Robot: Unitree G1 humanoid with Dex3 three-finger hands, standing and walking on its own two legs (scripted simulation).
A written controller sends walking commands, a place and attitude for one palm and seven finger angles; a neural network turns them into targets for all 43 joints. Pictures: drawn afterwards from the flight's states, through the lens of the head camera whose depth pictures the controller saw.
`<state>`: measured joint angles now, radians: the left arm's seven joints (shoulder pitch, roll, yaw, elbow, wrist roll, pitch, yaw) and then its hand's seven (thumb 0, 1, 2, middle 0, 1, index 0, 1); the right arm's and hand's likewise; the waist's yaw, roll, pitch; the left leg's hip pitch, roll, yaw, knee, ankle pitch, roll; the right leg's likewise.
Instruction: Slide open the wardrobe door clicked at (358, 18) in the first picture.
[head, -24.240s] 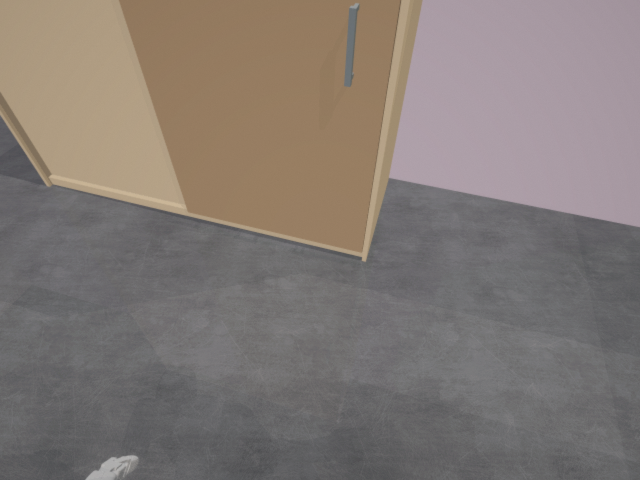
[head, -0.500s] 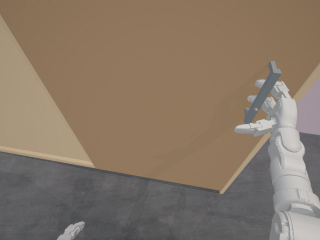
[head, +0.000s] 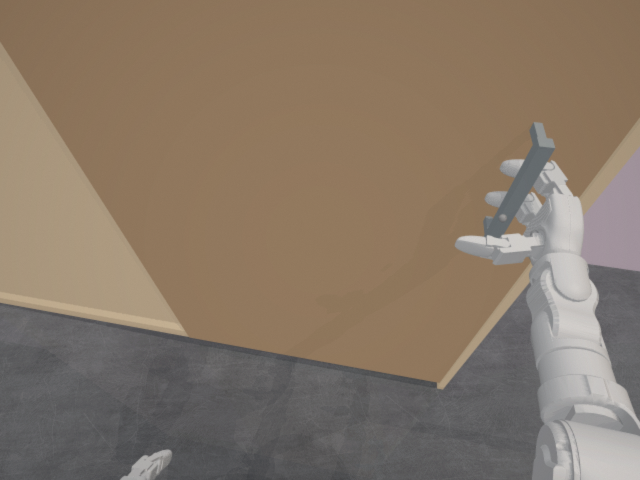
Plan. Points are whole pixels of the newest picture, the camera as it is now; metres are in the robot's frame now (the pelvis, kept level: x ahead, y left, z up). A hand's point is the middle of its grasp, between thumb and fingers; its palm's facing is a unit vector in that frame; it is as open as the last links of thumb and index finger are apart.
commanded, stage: grip the handle and tug to test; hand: right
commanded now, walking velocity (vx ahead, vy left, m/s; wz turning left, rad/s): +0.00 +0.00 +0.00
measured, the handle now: (511, 192) +0.48 -0.19 +0.11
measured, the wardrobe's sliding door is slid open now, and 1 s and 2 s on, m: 0.00 0.00 0.01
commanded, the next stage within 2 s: tug the door sideways, standing still in 1.20 s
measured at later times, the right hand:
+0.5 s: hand (500, 220) +0.43 -0.17 +0.11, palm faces +0.09 +1.00 -0.01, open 5.7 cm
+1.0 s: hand (495, 218) +0.43 -0.16 +0.11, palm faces +0.10 +0.99 +0.00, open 5.3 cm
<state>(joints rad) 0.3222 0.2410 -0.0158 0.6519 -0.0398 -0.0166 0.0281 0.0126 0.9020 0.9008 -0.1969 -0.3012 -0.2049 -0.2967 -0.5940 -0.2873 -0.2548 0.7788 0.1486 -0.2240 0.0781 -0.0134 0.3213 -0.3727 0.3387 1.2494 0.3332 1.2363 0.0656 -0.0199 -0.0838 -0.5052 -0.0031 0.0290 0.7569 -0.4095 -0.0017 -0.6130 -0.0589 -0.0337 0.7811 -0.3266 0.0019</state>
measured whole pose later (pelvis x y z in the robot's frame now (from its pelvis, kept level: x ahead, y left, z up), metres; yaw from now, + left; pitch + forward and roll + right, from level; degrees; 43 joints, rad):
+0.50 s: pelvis +0.01 +0.01 +0.00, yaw +0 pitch +9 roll +1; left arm 0.31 0.25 -0.01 0.64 -0.04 -0.02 0.03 0.01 0.90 0.90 -0.20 -0.30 -0.20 -0.30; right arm -0.54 -0.29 -0.25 0.71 0.16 -0.20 0.08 0.01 -0.69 -0.81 0.40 1.37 0.39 1.36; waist 0.06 -0.03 -0.09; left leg -0.48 -0.01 0.03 0.75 -0.41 0.01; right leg -0.59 -0.06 -0.03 0.77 -0.33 0.01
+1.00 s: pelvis +0.01 +0.01 +0.00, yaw +1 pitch +9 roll +1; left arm 0.32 0.25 -0.01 0.63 -0.05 -0.01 0.03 0.01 0.90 0.90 -0.20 -0.30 -0.20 -0.30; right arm -0.49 -0.28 -0.27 0.66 0.17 -0.18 0.08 0.01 -0.78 -0.83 0.39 1.40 0.38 1.39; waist 0.07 -0.03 -0.10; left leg -0.47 -0.02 0.02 0.73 -0.41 0.01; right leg -0.56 -0.07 -0.04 0.74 -0.33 0.02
